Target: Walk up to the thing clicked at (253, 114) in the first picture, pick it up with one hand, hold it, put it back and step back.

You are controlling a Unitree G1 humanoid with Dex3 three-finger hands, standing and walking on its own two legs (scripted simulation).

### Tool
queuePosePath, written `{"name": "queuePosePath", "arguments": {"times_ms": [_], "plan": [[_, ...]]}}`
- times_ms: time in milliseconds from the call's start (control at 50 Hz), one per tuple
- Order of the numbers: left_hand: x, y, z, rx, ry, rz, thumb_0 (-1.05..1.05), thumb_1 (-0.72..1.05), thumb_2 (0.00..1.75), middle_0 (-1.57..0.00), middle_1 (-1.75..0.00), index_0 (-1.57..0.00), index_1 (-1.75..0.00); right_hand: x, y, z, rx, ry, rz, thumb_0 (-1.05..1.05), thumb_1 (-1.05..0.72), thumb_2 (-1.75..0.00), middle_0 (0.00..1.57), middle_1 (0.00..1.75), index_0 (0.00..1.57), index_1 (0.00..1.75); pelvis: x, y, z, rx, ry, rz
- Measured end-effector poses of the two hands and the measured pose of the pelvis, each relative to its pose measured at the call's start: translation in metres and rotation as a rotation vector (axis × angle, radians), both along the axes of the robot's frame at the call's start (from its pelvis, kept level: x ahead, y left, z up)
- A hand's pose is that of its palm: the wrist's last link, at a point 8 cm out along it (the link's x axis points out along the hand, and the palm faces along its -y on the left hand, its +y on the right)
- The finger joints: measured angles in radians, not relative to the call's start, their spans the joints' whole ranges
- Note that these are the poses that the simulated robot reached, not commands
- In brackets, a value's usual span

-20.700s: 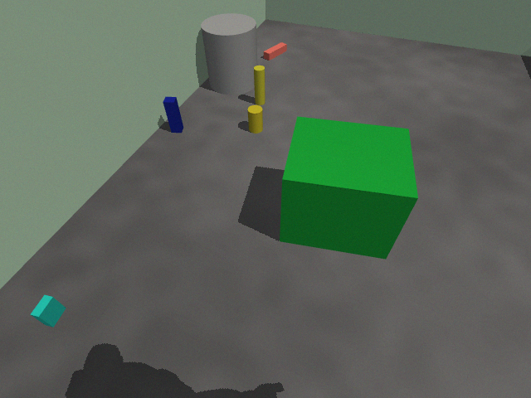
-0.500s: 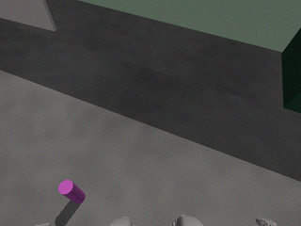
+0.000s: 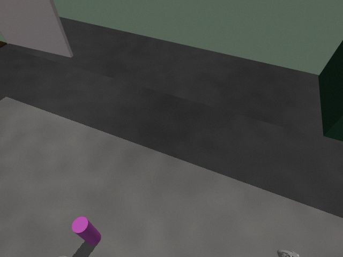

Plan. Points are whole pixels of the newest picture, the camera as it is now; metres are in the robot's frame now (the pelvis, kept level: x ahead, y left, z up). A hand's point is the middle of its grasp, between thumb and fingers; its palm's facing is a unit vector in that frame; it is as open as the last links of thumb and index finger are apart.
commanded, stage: walk up
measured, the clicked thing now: out of the picture -1.08 +1.46 -0.70
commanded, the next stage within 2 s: stand in 0.06 s
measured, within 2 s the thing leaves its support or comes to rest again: neither
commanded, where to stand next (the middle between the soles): +0.05 -0.01 m, yaw -2 degrees
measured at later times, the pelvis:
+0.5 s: pelvis +0.00 -0.02 +0.01, yaw -1 degrees
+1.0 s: pelvis +0.00 -0.03 +0.01, yaw -1 degrees
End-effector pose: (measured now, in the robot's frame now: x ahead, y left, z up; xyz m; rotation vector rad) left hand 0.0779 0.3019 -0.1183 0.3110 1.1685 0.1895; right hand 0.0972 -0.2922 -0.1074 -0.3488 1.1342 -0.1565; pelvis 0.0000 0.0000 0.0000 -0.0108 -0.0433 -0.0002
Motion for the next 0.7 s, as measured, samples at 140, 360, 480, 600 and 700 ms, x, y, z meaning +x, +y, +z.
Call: {"name": "queuePosePath", "arguments": {"times_ms": [140,360,480,600,700], "plan": [[0.000,-0.008,0.001,-0.008,0.025,0.001,0.00,0.90,0.90,-0.20,-0.30,-0.20,-0.30,-0.003,-0.011,0.005,-0.014,0.012,-0.030,0.01,-0.91,-0.90,0.20,0.30,0.20,0.30,0.002,-0.004,0.005,0.005,-0.006,-0.003],[-0.004,-0.018,0.005,0.002,0.048,-0.002,0.00,0.91,0.90,-0.20,-0.30,-0.20,-0.30,-0.015,-0.017,0.000,0.009,0.043,-0.064,0.01,-0.91,-0.90,0.20,0.30,0.20,0.30,-0.001,-0.012,0.008,0.009,-0.009,-0.010],[-0.008,-0.021,0.008,0.011,0.058,0.001,0.00,0.90,0.90,-0.20,-0.30,-0.20,-0.30,-0.024,-0.019,-0.005,0.025,0.071,-0.074,0.01,-0.91,-0.90,0.20,0.30,0.20,0.30,-0.002,-0.017,0.009,0.009,-0.009,-0.010],[-0.008,-0.026,0.008,0.013,0.063,0.002,0.00,0.90,0.90,-0.20,-0.30,-0.20,-0.30,-0.031,-0.023,-0.007,0.029,0.091,-0.081,0.01,-0.91,-0.90,0.20,0.30,0.20,0.30,-0.002,-0.022,0.009,0.008,-0.005,-0.011],[-0.005,-0.030,0.008,0.009,0.058,0.000,0.00,0.90,0.90,-0.20,-0.30,-0.20,-0.30,-0.033,-0.027,-0.007,0.025,0.099,-0.086,0.01,-0.91,-0.90,0.20,0.30,0.20,0.30,-0.001,-0.024,0.009,0.009,-0.003,-0.012]]}}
